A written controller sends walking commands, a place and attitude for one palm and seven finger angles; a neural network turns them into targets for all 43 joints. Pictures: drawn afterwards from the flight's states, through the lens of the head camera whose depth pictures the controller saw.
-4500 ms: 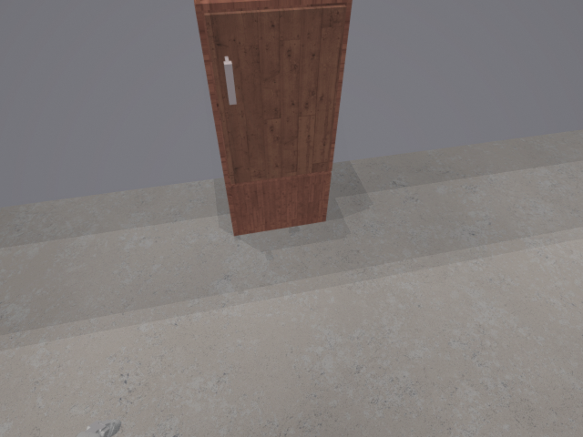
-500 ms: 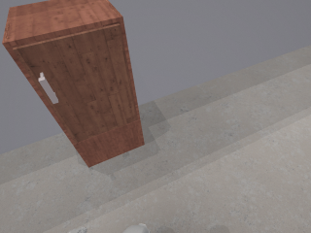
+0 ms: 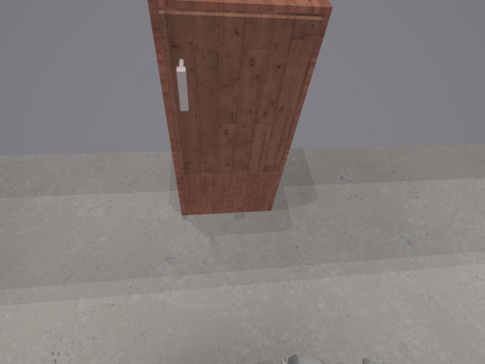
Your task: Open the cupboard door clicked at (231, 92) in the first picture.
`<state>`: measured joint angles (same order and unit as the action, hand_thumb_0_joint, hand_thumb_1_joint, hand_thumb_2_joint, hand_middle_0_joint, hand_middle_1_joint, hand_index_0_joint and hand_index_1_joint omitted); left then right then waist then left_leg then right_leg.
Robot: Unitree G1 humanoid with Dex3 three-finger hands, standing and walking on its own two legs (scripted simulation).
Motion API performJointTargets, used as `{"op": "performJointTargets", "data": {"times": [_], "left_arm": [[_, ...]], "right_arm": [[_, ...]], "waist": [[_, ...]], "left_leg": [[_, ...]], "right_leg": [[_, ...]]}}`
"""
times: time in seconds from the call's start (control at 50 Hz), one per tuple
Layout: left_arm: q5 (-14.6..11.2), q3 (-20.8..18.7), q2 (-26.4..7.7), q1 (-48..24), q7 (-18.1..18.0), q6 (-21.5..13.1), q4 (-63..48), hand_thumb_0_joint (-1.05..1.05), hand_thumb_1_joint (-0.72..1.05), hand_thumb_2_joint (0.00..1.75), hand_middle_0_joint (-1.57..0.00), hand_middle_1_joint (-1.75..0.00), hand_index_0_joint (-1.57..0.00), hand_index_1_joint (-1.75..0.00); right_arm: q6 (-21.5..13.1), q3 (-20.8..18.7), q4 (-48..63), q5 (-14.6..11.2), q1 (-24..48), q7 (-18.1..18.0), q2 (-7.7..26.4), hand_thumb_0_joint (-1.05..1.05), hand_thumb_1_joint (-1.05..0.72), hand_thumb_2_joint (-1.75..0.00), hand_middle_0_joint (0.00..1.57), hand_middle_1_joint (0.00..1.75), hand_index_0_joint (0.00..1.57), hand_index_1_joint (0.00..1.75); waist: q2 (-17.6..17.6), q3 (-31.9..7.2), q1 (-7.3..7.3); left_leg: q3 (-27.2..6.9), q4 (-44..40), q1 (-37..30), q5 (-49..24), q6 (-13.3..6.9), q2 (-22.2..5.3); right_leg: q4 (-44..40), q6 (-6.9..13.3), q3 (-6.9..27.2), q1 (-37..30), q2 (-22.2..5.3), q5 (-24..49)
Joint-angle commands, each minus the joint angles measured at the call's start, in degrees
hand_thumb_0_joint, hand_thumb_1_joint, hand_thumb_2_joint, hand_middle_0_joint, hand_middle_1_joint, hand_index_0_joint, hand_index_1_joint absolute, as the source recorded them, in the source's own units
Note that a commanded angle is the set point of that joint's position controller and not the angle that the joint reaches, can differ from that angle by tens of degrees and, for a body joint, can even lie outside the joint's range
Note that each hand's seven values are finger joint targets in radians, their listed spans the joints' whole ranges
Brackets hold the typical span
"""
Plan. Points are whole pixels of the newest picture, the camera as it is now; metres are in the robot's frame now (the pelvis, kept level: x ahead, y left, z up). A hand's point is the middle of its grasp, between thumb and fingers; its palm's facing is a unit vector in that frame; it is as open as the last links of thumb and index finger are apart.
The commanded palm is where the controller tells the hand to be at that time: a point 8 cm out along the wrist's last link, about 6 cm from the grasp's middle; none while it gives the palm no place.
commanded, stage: turn to face it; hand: left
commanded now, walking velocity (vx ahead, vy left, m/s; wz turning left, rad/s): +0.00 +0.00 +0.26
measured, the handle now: (183, 85) +0.76 +0.22 -0.01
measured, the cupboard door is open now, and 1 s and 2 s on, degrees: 0 0 0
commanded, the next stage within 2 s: take the last steps up to it in 0.12 s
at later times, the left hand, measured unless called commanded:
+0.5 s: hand out of the picture +0.03 +0.14 -0.15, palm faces +0.17 -0.96 -0.23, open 7.3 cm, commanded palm none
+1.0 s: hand out of the picture +0.08 +0.18 -0.18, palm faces +0.16 -0.98 -0.13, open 7.3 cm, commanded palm none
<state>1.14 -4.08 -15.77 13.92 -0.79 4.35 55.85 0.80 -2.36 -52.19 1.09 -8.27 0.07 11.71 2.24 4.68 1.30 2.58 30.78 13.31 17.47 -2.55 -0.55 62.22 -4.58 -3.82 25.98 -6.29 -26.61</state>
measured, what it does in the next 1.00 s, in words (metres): walks ahead: right foot, then left foot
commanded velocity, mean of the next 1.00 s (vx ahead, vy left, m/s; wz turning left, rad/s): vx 0.21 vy -0.06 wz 0.04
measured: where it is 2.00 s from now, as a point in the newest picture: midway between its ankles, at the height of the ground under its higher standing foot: outside the picture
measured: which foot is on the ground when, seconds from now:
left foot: down 0.00-0.34, up 0.36-0.80, down 0.82-1.00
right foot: up 0.00-0.32, down 0.34-0.84, up 0.86-1.00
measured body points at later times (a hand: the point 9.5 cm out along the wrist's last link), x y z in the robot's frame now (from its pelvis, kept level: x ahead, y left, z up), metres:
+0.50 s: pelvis +0.02 -0.04 +0.01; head +0.01 -0.07 +0.46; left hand +0.02 +0.19 -0.13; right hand +0.05 -0.28 -0.16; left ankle +0.00 +0.09 -0.67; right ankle +0.00 -0.13 -0.74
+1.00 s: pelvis +0.16 +0.03 +0.00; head +0.16 +0.04 +0.45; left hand +0.08 +0.24 -0.16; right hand +0.25 -0.20 -0.13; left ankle +0.14 +0.12 -0.74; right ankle +0.12 -0.11 -0.66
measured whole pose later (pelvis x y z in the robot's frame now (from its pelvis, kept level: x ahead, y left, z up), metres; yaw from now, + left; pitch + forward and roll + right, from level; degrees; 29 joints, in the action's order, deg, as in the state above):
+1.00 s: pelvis +0.16 +0.03 +0.00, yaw +5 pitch -1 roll +0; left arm 1.9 -3.0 -8.7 21.6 0.3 0.0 65.9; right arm -4.7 -3.2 -58.6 1.1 -11.5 -2.0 7.9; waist 2.1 1.5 0.9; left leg 10.2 26.7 10.7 15.3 -1.9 -2.5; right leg 63.7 0.3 -3.4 24.4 -4.4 -19.9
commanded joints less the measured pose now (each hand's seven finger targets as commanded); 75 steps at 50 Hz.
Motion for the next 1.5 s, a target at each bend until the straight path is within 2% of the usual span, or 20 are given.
{"op": "performJointTargets", "data": {"times": [0.0, 0.22, 0.28, 0.3, 0.34, 0.36, 0.48, 0.7, 0.76, 0.78, 0.82, 0.84, 0.9, 0.96, 1.16, 1.2, 1.22, 1.26, 1.28, 1.48], "left_arm": [[-0.3, -0.3, -2.6, -0.8, 0.0, -2.3, -4.3, 0.0, 0.9, 0.9, -0.2, -0.3, -0.2, -0.3], [-0.8, 0.7, 0.1, -3.1, -0.7, -3.0, -4.7, 0.0, 0.9, 0.9, -0.2, -0.3, -0.2, -0.3], [-0.3, 0.9, 0.2, 2.4, -0.2, -4.4, -2.1, 0.0, 0.9, 0.9, -0.2, -0.3, -0.2, -0.3], [0.2, 0.6, -1.1, 4.6, -0.2, -5.0, -1.1, 0.0, 0.9, 0.9, -0.2, -0.3, -0.2, -0.3], [0.6, -0.6, -8.0, 8.9, -0.5, -5.3, -0.6, 0.0, 0.9, 0.9, -0.2, -0.3, -0.2, -0.3], [0.3, -0.4, -6.9, 8.0, -0.7, -5.4, -0.9, 0.0, 0.9, 0.9, -0.2, -0.3, -0.2, -0.3], [-0.3, 1.2, 1.4, 8.0, -0.4, -7.7, 1.5, 0.0, 0.9, 0.9, -0.2, -0.3, -0.2, -0.3], [0.7, 1.0, 0.7, 16.3, -0.5, -8.3, 8.1, 0.0, 0.9, 0.9, -0.2, -0.3, -0.2, -0.3], [0.1, 0.9, 0.9, 14.7, -0.4, -7.9, 9.1, 0.0, 0.9, 0.9, -0.2, -0.3, -0.2, -0.3], [-0.1, 1.1, 2.3, 14.9, -0.2, -7.8, 9.3, 0.0, 0.9, 0.9, -0.2, -0.3, -0.2, -0.3], [-0.5, 2.0, 5.4, 15.7, 0.3, -7.6, 6.8, 0.0, 0.9, 0.9, -0.2, -0.3, -0.2, -0.3], [0.1, 1.3, 3.5, 12.9, 0.1, -7.1, 6.4, 0.0, 0.9, 0.9, -0.2, -0.3, -0.2, -0.3], [0.5, 0.9, 5.3, 9.0, 1.1, -6.2, 7.1, 0.0, 0.9, 0.9, -0.2, -0.3, -0.2, -0.3], [0.6, 0.8, 7.2, 11.0, 1.2, -5.1, 7.2, 0.0, 0.9, 0.9, -0.2, -0.3, -0.2, -0.3], [0.1, 0.9, 4.8, -2.9, 1.6, -4.9, 0.8, 0.0, 0.9, 0.9, -0.2, -0.3, -0.2, -0.3], [0.1, 1.0, 4.1, 1.8, 1.0, -5.6, 2.1, 0.0, 0.9, 0.9, -0.2, -0.3, -0.2, -0.3], [0.2, 0.7, 1.8, 6.1, 0.6, -6.3, 3.5, 0.0, 0.9, 0.9, -0.2, -0.3, -0.2, -0.3], [0.0, -0.3, -6.5, 9.1, -0.5, -7.1, 4.1, 0.0, 0.9, 0.9, -0.2, -0.3, -0.2, -0.3], [-0.2, -0.1, -6.9, 7.0, -0.7, -6.5, 2.7, 0.0, 0.9, 0.9, -0.2, -0.3, -0.2, -0.3], [0.7, -1.2, -4.4, -5.7, -2.3, -3.6, -2.6, 0.0, 0.9, 0.9, -0.2, -0.3, -0.2, -0.3]], "right_arm": [[-0.9, -2.3, 1.5, -0.2, -4.2, -1.5, 10.7, 0.0, -0.9, -0.9, 0.2, 0.3, 0.2, 0.3], [-0.3, -2.2, -0.9, 0.5, -5.8, -1.4, 9.4, 0.0, -0.9, -0.9, 0.2, 0.3, 0.2, 0.3], [-0.7, -2.0, -2.2, 0.2, -6.0, -1.2, 8.3, 0.0, -0.9, -0.9, 0.2, 0.3, 0.2, 0.3], [-0.9, -1.7, -2.5, -0.1, -6.2, -0.9, 6.1, 0.0, -0.9, -0.9, 0.2, 0.3, 0.2, 0.3], [-0.7, -1.0, 0.0, -0.1, -3.7, -0.5, 3.1, 0.0, -0.9, -0.9, 0.2, 0.3, 0.2, 0.3], [-0.4, -1.8, -0.4, 0.5, -3.4, 0.0, 5.4, 0.0, -0.9, -0.9, 0.2, 0.3, 0.2, 0.3], [-0.1, -2.3, -5.5, 0.7, -7.8, 0.9, 2.0, 0.0, -0.9, -0.9, 0.2, 0.3, 0.2, 0.3], [-2.4, -1.1, -3.1, 0.1, 2.2, 1.2, -0.7, 0.0, -0.9, -0.9, 0.2, 0.3, 0.2, 0.3], [-3.6, -1.1, -6.2, 0.2, -6.2, 0.3, -0.1, 0.0, -0.9, -0.9, 0.2, 0.3, 0.2, 0.3], [-4.1, -1.6, -8.6, 0.4, -13.0, -0.3, 2.5, 0.0, -0.9, -0.9, 0.2, 0.3, 0.2, 0.3], [-4.2, -3.4, -10.9, 0.5, -24.3, -1.5, 11.8, 0.0, -0.9, -0.9, 0.2, 0.3, 0.2, 0.3], [-3.5, -3.3, -10.2, 0.3, -21.3, -1.7, 11.3, 0.0, -0.9, -0.9, 0.2, 0.3, 0.2, 0.3], [-4.3, -1.3, -8.2, 0.3, -12.2, -2.0, 3.9, 0.0, -0.9, -0.9, 0.2, 0.3, 0.2, 0.3], [-5.2, -1.1, -7.9, 0.2, -12.2, -2.2, 1.9, 0.0, -0.9, -0.9, 0.2, 0.3, 0.2, 0.3], [-3.9, -1.7, -8.5, 0.9, -13.2, -1.8, 4.6, 0.0, -0.9, -0.9, 0.2, 0.3, 0.2, 0.3], [-3.4, -1.3, -8.9, 0.6, -12.3, -2.0, 4.3, 0.0, -0.9, -0.9, 0.2, 0.3, 0.2, 0.3], [-3.4, -1.0, -9.2, 0.1, -12.7, -1.8, 3.8, 0.0, -0.9, -0.9, 0.2, 0.3, 0.2, 0.3], [-2.5, -0.6, -9.2, -1.3, -18.3, -1.6, 0.0, 0.0, -0.9, -0.9, 0.2, 0.3, 0.2, 0.3], [-1.3, -1.2, -8.8, -1.6, -18.6, -2.2, 1.1, 0.0, -0.9, -0.9, 0.2, 0.3, 0.2, 0.3], [3.0, -2.4, -6.4, -0.3, -12.6, -0.7, 0.7, 0.0, -0.9, -0.9, 0.2, 0.3, 0.2, 0.3]], "waist": [[-9.5, -6.7, -1.95], [-10.0, -5.8, -2.33], [-7.1, -7.5, -0.1], [-2.3, -6.7, 0.93], [15.2, -0.5, 3.6], [10.0, 1.6, 2.5], [3.3, 4.1, -1.42], [5.3, 3.1, 1.41], [2.9, -0.9, -2.7], [-3.5, -4.2, -5.35], [-20.4, -12.3, -7.64], [-12.6, -8.6, -7.12], [-6.3, 2.1, -3.25], [-6.7, -0.4, -1.29], [-11.6, 3.1, -2.79], [-8.6, -0.1, 0.09], [-4.7, -4.1, 2.14], [10.6, -15.5, 0.7], [6.5, -14.3, 0.15], [6.4, -9.2, -1.01]], "left_leg": [[-10.9, -10.4, -9.8, -40.3, -5.6, -12.7], [-18.4, -10.7, -5.6, -29.4, -7.7, -13.1], [-17.6, -8.9, 0.8, -7.9, -5.0, -10.1], [-14.7, -4.8, 7.5, 2.2, -2.4, -6.5], [-3.8, 16.8, 22.6, 16.7, 2.0, 1.8], [-5.0, 23.6, 22.9, 13.3, 1.8, -0.2], [-2.1, 31.4, 20.5, -3.7, 3.6, -3.7], [3.0, 10.0, 16.2, 0.8, 2.7, -4.7], [6.2, -1.0, 0.2, -5.3, 1.7, -1.3], [3.7, -4.5, -11.3, -6.8, 1.1, -2.8], [-27.0, -15.3, -25.9, -8.8, -7.1, -26.2], [-25.5, -17.5, -19.1, -1.5, -8.7, -27.2], [-13.5, -20.1, -3.8, -8.4, -5.7, -21.0], [-4.0, -18.6, -3.9, -22.2, -5.0, -17.5], [1.2, -13.6, -5.8, -30.2, -4.6, -15.8], [2.1, -6.1, -3.8, -33.0, -2.0, -13.6], [3.3, -0.9, -2.9, -27.7, 0.2, -10.9], [4.2, 15.2, 4.1, 15.0, 4.4, -2.3], [0.6, 19.6, 2.7, 19.8, 3.9, -2.5], [-2.2, 30.7, 6.9, 8.5, 5.2, -0.9]], "right_leg": [[1.6, -0.8, 2.4, 4.4, 0.0, 4.7], [-20.5, 0.6, 2.2, -7.0, 3.4, 2.0], [-35.3, 1.6, 0.6, -19.5, 4.6, 10.7], [-41.4, 2.2, 3.7, -26.3, 1.8, 10.5], [-55.3, 11.6, 29.2, -24.6, -17.3, -13.2], [-58.3, 13.4, 29.7, -18.6, -17.4, -19.9], [-55.2, 9.9, 10.0, -16.0, -6.9, 5.2], [-50.2, 14.2, 8.7, -21.4, -8.9, 21.5], [-40.3, 11.7, 4.9, -17.9, -5.4, 27.7], [-29.4, 10.1, 2.6, -12.7, -2.8, 28.1], [-1.8, 5.8, -1.2, 6.6, 6.1, -5.9], [3.6, 6.7, 2.4, 6.9, 3.4, -5.9], [5.7, 5.3, 3.4, 6.6, -1.0, 6.0], [2.6, 3.9, 2.2, 4.5, -0.7, 10.7], [-23.7, 3.7, -2.4, 0.0, 1.2, 13.8], [-32.0, 3.9, -2.5, -11.3, 2.7, 21.3], [-37.6, 3.4, -1.7, -18.7, 1.7, 31.5], [-35.8, 12.3, 15.1, -31.6, -17.1, 71.5], [-36.4, 15.7, 12.8, -27.1, -19.2, 76.5], [-44.7, 13.9, 8.7, -9.4, -13.8, 31.2]]}}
